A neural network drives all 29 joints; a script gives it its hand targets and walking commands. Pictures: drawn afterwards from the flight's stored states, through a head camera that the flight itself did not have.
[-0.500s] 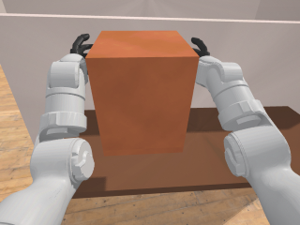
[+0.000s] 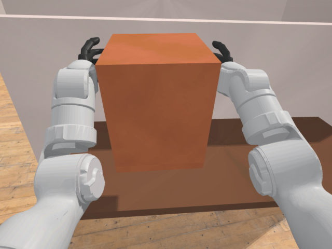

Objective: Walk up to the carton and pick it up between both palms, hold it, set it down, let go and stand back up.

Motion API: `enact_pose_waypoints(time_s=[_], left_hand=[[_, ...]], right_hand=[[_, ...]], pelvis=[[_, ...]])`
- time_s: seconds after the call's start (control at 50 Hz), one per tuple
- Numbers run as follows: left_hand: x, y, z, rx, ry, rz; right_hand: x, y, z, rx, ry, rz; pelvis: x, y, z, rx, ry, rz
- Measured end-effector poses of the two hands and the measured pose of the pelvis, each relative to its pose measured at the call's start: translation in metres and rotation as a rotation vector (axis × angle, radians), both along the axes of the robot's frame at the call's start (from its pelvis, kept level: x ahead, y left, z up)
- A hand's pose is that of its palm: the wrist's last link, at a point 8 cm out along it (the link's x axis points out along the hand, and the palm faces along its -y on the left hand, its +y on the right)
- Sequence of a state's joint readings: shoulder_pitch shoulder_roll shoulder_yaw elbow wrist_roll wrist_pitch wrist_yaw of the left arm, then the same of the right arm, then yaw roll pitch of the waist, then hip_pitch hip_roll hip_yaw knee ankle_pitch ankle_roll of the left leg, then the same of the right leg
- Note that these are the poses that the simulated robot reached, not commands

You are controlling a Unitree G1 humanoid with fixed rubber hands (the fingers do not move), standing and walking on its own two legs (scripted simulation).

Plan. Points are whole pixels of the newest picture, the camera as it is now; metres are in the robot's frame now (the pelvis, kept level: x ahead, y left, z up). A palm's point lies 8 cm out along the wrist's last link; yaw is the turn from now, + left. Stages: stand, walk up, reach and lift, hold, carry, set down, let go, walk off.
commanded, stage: hold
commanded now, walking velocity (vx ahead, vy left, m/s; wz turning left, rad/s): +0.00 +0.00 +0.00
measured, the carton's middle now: (157, 100) +0.37 +0.00 +0.26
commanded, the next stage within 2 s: none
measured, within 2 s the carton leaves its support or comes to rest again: neither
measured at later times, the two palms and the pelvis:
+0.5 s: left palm (88, 69) +0.37 +0.15 +0.34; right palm (224, 72) +0.36 -0.15 +0.34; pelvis +0.00 +0.00 +0.00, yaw +0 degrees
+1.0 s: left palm (86, 68) +0.37 +0.15 +0.34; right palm (223, 72) +0.36 -0.14 +0.34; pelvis +0.00 +0.00 +0.00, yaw +0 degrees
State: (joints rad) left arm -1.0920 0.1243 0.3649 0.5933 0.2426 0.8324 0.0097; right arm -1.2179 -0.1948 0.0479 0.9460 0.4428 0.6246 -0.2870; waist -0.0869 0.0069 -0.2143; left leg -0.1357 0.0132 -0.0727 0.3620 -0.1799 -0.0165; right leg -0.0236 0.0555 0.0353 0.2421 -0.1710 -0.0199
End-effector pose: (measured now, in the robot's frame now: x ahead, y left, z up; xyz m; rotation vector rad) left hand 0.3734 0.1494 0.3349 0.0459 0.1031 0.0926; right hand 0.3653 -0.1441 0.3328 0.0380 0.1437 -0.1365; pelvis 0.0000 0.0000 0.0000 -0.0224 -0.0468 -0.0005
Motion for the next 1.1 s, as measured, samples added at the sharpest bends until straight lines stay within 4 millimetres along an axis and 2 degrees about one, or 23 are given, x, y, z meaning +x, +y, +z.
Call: enact_pose_waypoints(time_s=[0.72, 1.1], left_hand=[[-0.0049, 0.0000, 0.0075, -0.005, -0.014, 0.004], [-0.0012, 0.0012, 0.0038, -0.007, 0.004, -0.005]], right_hand=[[-0.0037, 0.0000, 0.0043, -0.002, -0.013, 0.006], [-0.0025, 0.0011, 0.0029, 0.000, 0.006, -0.004]], pelvis=[[0.0005, -0.0015, 0.0000, 0.001, -0.013, 0.002], [-0.0012, 0.0010, 0.0000, 0.000, -0.009, -0.005]])
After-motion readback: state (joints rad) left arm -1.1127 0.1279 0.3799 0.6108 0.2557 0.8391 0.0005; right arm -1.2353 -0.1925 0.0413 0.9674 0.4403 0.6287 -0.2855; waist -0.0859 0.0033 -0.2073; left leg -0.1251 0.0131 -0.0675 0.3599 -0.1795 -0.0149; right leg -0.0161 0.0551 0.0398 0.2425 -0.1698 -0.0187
